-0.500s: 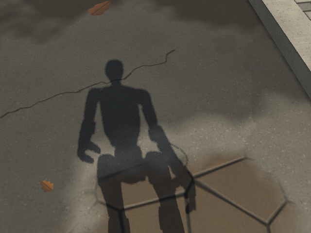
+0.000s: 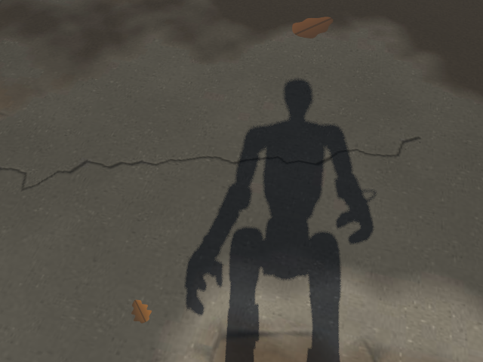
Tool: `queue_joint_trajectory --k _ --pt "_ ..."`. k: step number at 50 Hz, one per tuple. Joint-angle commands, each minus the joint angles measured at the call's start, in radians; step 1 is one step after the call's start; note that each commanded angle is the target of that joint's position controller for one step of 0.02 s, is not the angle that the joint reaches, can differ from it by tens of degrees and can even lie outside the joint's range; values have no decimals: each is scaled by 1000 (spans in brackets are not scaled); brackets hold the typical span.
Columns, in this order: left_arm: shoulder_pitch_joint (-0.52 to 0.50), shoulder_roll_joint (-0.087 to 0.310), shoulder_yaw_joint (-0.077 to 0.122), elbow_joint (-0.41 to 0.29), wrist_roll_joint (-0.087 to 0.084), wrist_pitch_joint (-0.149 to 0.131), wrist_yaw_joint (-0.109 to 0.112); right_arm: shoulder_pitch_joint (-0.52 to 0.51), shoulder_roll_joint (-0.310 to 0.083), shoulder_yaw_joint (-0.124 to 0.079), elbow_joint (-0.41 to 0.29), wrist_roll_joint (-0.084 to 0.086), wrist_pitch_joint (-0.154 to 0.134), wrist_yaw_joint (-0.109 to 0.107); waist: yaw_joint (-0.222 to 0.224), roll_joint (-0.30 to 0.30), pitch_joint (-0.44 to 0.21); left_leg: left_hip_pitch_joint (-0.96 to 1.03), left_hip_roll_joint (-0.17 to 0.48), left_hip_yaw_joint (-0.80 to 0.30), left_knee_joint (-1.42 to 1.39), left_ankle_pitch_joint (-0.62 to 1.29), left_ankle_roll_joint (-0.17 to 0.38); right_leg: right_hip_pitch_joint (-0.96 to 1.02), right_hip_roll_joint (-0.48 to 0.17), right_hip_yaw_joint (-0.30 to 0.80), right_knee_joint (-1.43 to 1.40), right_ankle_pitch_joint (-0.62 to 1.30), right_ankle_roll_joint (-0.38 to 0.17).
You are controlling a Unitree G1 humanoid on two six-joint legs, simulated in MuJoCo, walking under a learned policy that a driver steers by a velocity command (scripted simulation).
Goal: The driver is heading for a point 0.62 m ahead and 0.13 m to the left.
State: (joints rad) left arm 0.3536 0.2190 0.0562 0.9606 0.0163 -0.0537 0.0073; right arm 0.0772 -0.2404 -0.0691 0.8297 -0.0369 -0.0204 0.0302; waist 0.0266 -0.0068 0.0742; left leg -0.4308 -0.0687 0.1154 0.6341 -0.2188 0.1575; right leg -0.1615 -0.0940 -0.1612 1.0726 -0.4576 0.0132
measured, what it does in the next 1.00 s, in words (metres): walks ahead, turning left: right foot, then left foot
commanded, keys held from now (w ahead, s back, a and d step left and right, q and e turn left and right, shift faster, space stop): w+q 0.20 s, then q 0.50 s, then no key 0.30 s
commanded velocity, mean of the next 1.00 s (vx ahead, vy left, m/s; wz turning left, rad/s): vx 0.22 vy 0.00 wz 0.51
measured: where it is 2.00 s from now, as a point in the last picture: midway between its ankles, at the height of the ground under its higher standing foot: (210, 341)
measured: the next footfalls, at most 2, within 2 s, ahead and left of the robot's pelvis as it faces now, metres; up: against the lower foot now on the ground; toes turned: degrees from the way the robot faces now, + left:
right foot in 0.46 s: +0.42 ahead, -0.06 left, +0.00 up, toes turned +18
left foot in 0.88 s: +0.28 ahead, +0.12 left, +0.00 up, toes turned +31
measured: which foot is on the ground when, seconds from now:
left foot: down 0.00-0.46, up 0.48-0.86, down 0.88-1.00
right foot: up 0.00-0.44, down 0.46-0.88, up 0.90-1.00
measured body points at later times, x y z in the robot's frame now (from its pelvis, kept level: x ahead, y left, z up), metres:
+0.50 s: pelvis +0.25 -0.01 +0.00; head +0.29 -0.01 +0.45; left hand +0.38 +0.28 -0.09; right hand +0.33 -0.29 -0.13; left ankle +0.09 +0.04 -0.68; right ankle +0.38 -0.07 -0.72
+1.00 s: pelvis +0.27 +0.01 +0.02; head +0.27 +0.04 +0.47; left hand +0.20 +0.29 -0.12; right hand +0.52 -0.13 -0.08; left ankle +0.23 +0.10 -0.72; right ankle +0.36 -0.09 -0.68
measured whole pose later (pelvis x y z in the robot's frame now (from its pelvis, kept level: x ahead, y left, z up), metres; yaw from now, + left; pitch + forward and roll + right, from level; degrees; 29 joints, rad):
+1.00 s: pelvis +0.27 +0.01 +0.02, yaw +31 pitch -1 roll -1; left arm 0.25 0.28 0.04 0.80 0.01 0.06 0.00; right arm 0.19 -0.23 -0.01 0.75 -0.03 0.03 0.01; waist 0.03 -0.05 0.03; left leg -0.22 -0.03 -0.01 0.47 -0.24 0.05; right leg -0.39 -0.04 -0.05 0.76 -0.41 0.01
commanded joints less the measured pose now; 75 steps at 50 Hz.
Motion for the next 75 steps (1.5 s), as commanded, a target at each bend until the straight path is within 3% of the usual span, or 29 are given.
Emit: queue_joint_trajectory --k 1,5,10,17,21,22,23,24,25,27,28,36,43,44,45,46,47,48,53,58,60,62,64,66,70,71,72,73,75 --pt "-125 122 16 -163 -11 -51 -12 248 -204 -59 29 25 10 -32 -99 15 -123 541 361 -584 -373 123 207 -593 -2 177 269 109 -17" --pt "-64 105 17 -144 33 6 -14 177 -131 -32 17 41 -30 -34 4 -2 -91 318 220 -384 -397 400 140 -399 -36 182 77 143 20" --pt "-239 101 11 -213 29 30 -22 283 -169 -38 28 38 -41 -28 -46 37 -36 307 183 -389 -441 328 113 -506 -26 161 -127 298 53" --pt "-388 104 -9 -281 5 16 -14 376 -175 -36 32 29 -12 -45 -105 88 -65 415 146 -370 -251 789 26 -449 86 146 -365 399 22" --pt "-233 166 4 -246 4 -5 6 288 -202 -45 -8 20 -6 -55 -25 112 -108 388 119 -437 -74 832 -44 -184 142 176 -567 365 -33" --pt "-127 183 9 -223 10 -20 16 247 -205 -45 -21 35 -16 -49 41 84 -146 336 76 -426 63 775 -71 -23 112 185 -676 513 -55" --pt "-8 249 21 -218 24 -33 27 255 -142 -28 -66 57 -26 -45 67 -30 -277 191 19 -376 316 403 -104 237 -121 360 -637 841 -105" --pt "-37 303 26 -249 23 -17 20 445 -72 -21 -66 85 -15 -61 -31 -226 -417 -11 -148 -245 597 -516 -118 425 -444 655 -568 1388 -261" --pt "-43 251 23 -254 -10 7 12 501 -155 -34 -26 33 6 -71 -48 -111 -450 -30 -67 -242 705 -467 -120 351 -428 684 -555 1336 -307" --pt "-193 114 -13 -288 -13 27 23 334 -179 -39 -37 7 38 -52 -45 -55 -221 -77 9 -201 674 -310 -148 84 -278 485 -706 773 -267" --pt "-224 108 -20 -288 -3 33 28 290 -167 -41 -53 8 51 -35 -51 -110 -150 -69 27 -196 630 -270 -164 2 -212 389 -748 669 -227" --pt "-188 168 5 -262 13 36 21 203 -108 -12 -114 12 97 4 -49 -147 -141 10 67 -129 366 -164 -177 -99 -190 191 -813 451 -230" --pt "-161 220 22 -238 1 74 -3 201 -96 12 -122 14 71 1 -56 -124 -132 278 32 -64 -122 -86 -117 -160 -185 162 -702 362 -167" --pt "-119 206 21 -222 3 78 -9 206 -115 12 -120 8 60 -4 -56 -61 -116 335 61 -136 -268 -22 -102 -205 -159 134 -648 318 -102" --pt "-65 115 1 -237 12 80 -22 195 -180 7 -138 -4 48 -14 -23 194 -137 391 317 -458 -429 -30 -65 -297 -60 29 -422 79 -17" --pt "-116 104 -7 -264 0 96 -7 138 -258 -10 -156 1 47 -22 -39 299 -57 172 449 -587 -448 85 59 -317 62 73 -346 -119 7" --pt "-146 148 3 -254 -7 111 -4 124 -193 2 -145 -2 41 -26 -40 186 -35 146 393 -492 -422 141 75 -261 35 151 -259 -69 7" --pt "-130 139 6 -240 -15 115 -9 75 -148 20 -140 3 36 -29 -5 173 -33 147 334 -410 -410 184 56 -254 47 162 -239 -15 1" --pt "-65 117 3 -176 -1 102 -5 78 -97 41 -108 23 17 -47 -2 124 -122 319 253 -268 -313 515 29 -196 63 152 -285 43 10" --pt "-64 90 -12 -153 -13 99 17 82 -110 37 -60 23 22 -55 -12 128 -118 321 248 -308 -266 404 14 -61 86 133 -616 143 0" --pt "-11 114 -14 -121 13 77 19 106 -98 39 -41 31 22 -56 -4 70 -151 210 196 -320 -280 -21 -45 117 32 189 -725 249 -21" --pt "-29 209 15 -109 7 71 4 79 -85 37 -45 21 34 -43 -18 -120 -7 95 41 -190 -207 -287 -62 -37 -34 334 -780 -166 -105" --pt "7 199 19 -93 5 71 -7 32 -84 34 -59 2 26 -24 12 -214 92 24 -1 -87 -8 -225 -75 -84 -160 516 -946 -378 -179" --pt "-17 181 20 -95 5 63 -6 37 -81 29 -61 -2 5 -10 -5 -184 98 30 45 -91 34 -178 -68 -92 -195 535 -969 -298 -204" --pt "-100 172 31 -107 -9 42 -11 210 -60 24 24 11 -32 -10 -86 -108 20 393 4 -59 -223 -92 -46 -206 -64 330 -818 -109 -156" --pt "-131 138 23 -121 -5 34 -11 306 -101 11 55 8 -39 -21 -126 -31 1 530 85 -180 -288 -160 -28 -320 -18 266 -681 -82 -129" --pt "-169 58 1 -163 -10 24 -18 411 -195 -13 73 5 -45 -33 -158 187 -34 645 303 -553 -457 -449 46 -500 108 123 -387 -52 -81" --pt "-215 114 13 -191 10 22 -17 465 -237 -28 98 9 -41 -32 -175 211 29 581 448 -775 -545 -525 136 -618 122 135 -207 -109 -90" --pt "-187 130 21 -170 6 13 -29 328 -153 -6 68 10 -46 -31 -78 78 67 484 386 -634 -538 -411 114 -605 41 213 -100 41 -105"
